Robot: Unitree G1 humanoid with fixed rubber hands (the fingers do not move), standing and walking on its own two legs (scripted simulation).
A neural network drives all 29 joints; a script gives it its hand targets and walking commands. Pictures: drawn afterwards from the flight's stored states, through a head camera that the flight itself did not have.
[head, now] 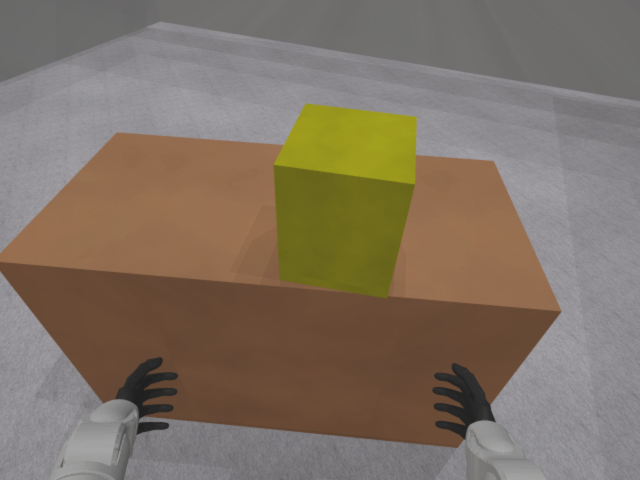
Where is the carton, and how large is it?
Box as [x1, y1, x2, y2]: [274, 103, 416, 297]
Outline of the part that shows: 305,103 274,163 280,279 386,297 414,186 416,117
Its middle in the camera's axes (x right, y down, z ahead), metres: +0.04 -0.07 +0.71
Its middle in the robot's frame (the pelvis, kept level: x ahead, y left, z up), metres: +0.58 +0.00 +0.04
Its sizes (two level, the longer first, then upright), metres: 0.210 0.200 0.250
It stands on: a pedestal, 0.67 m high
